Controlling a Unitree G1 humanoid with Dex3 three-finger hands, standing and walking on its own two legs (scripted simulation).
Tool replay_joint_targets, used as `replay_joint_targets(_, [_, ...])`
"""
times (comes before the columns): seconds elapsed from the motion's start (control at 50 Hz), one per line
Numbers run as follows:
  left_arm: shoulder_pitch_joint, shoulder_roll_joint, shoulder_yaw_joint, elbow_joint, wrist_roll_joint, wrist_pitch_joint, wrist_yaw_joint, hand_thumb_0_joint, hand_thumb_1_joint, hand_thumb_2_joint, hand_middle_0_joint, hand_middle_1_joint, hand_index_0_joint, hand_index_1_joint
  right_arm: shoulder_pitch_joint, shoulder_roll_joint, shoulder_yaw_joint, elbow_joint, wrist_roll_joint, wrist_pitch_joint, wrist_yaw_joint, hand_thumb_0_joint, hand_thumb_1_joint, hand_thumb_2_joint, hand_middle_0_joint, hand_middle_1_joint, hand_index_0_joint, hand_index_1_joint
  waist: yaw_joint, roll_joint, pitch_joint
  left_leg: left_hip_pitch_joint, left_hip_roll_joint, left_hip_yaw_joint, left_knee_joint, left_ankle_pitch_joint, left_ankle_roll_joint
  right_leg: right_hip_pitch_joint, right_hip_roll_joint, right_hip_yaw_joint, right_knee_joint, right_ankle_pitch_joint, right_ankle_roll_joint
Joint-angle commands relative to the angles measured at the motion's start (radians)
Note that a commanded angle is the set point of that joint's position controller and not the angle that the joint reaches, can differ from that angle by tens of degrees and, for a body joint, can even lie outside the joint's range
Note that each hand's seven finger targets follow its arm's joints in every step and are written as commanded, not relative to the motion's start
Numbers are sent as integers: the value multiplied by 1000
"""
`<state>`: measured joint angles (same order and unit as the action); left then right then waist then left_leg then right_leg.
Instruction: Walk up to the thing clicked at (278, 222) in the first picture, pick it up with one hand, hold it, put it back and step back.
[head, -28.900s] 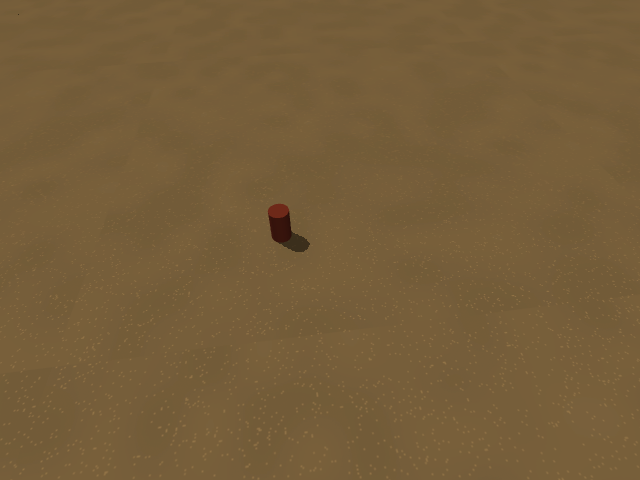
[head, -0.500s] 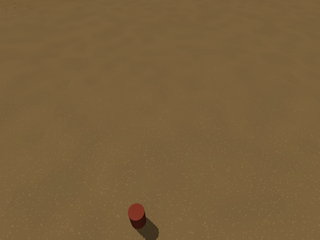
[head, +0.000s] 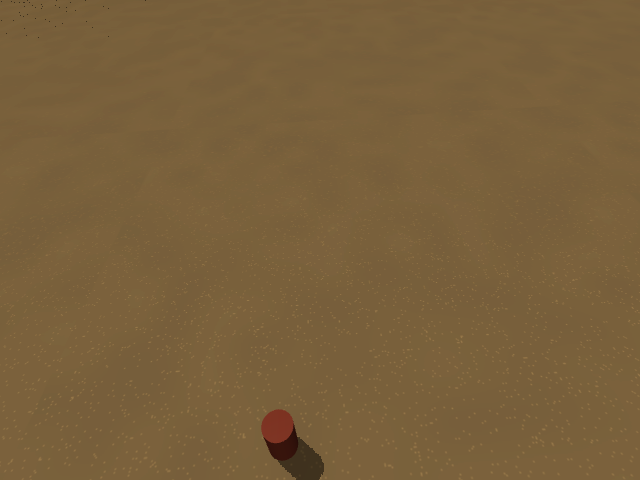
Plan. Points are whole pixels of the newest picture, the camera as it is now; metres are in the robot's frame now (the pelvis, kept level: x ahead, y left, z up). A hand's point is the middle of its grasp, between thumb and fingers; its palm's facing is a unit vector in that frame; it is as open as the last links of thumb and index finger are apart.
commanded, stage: stand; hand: left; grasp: from the side
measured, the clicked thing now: (280, 435) +0.43 +0.19 -0.70
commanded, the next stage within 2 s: step back in 1.18 s
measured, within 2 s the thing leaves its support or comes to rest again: neither
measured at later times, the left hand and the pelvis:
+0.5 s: hand out of the picture +0.09 +0.23 -0.15, palm faces -0.03 -0.94 -0.33, open 7.4 cm; pelvis +0.02 -0.01 +0.00, yaw -1 degrees
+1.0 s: hand out of the picture +0.12 +0.24 -0.15, palm faces -0.03 -0.94 -0.34, open 7.4 cm; pelvis +0.03 -0.01 +0.00, yaw -1 degrees
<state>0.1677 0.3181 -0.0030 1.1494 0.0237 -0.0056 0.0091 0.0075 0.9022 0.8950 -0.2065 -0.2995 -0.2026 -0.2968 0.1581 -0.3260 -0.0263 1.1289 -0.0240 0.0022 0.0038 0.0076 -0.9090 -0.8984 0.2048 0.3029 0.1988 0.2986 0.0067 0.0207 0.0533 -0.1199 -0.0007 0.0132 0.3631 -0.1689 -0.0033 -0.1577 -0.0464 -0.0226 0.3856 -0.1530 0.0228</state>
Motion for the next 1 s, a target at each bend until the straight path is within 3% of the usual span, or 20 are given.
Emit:
replay_joint_targets(0.0, [-49,219,44,-55,-1,-25,16,0,900,900,-200,-300,-200,-301,-29,-183,-26,-53,0,-20,-14,0,-900,-900,200,300,200,300,-1,-29,1,-38,95,-104,-99,-108,22,-34,-83,120,-109,-134,-37])
replay_joint_targets(0.1, [-56,216,41,-51,-3,-25,14,0,900,900,-200,-300,-200,-301,-29,-182,-23,-48,1,-20,-13,0,-900,-900,200,300,200,300,-1,-41,-4,-40,96,-94,-93,-89,20,-34,-86,127,-119,-151,-39])
replay_joint_targets(0.16, [-58,218,44,-49,-6,-27,13,0,900,900,-200,-300,-200,-301,-31,-186,-22,-44,2,-22,-13,0,-900,-900,200,300,200,300,1,-27,-26,-31,101,-94,-91,-60,22,-9,-82,121,-110,-87,-37])
replay_joint_targets(0.22, [-72,222,46,-47,-7,-27,12,0,900,900,-200,-300,-200,-301,-22,-190,-20,-42,4,-22,-14,0,-900,-900,200,300,200,300,-5,-51,-14,-32,103,-90,-92,-45,21,-16,-87,130,-121,-100,-37])
replay_joint_targets(0.36, [-80,208,44,-47,-7,-29,11,0,900,900,-200,-300,-200,-301,-34,-199,-19,-39,7,-25,-17,0,-900,-900,200,300,200,300,-6,-32,-62,7,118,-84,-83,40,20,33,-87,114,-101,49,-38])
replay_joint_targets(0.4, [-83,208,44,-47,-9,-27,10,0,900,900,-200,-300,-200,-301,-37,-202,-19,-36,6,-26,-18,0,-900,-900,200,300,200,300,-5,-29,-46,-3,117,-84,-93,33,16,31,-81,109,-103,41,-36])
replay_joint_targets(0.42, [-84,207,45,-47,-12,-28,9,0,900,900,-200,-300,-200,-301,-39,-205,-20,-36,6,-27,-20,0,-900,-900,200,300,200,300,-6,-19,-62,13,120,-80,-90,55,17,43,-88,116,-98,96,-40])
replay_joint_targets(0.58, [-92,204,44,-43,-11,-24,8,0,900,900,-200,-300,-200,-301,-52,-203,-18,-29,7,-26,-19,0,-900,-900,200,300,200,300,-1,-16,-43,8,125,-79,-112,40,14,47,-80,109,-105,66,-36])
replay_joint_targets(0.64, [-100,214,49,-51,-12,-28,8,0,900,900,-200,-300,-200,-301,-56,-206,-19,-36,7,-32,-20,0,-900,-900,200,300,200,300,-6,-21,-78,38,130,-75,-101,119,9,62,-86,109,-91,162,-35])
replay_joint_targets(0.78, [-108,209,47,-55,-12,-28,10,0,900,900,-200,-300,-200,-300,-72,-209,-20,-35,8,-32,-20,0,-900,-900,200,300,200,300,-6,-23,-96,65,136,-68,-97,169,9,65,-84,98,-84,211,-34])
replay_joint_targets(0.98, [-108,220,47,-58,-12,-29,11,0,900,900,-200,-300,-200,-300,-73,-211,-21,-34,9,-26,-17,0,-900,-900,200,300,200,300,-11,-27,-72,51,135,-68,-109,114,10,58,-86,101,-98,171,-34])
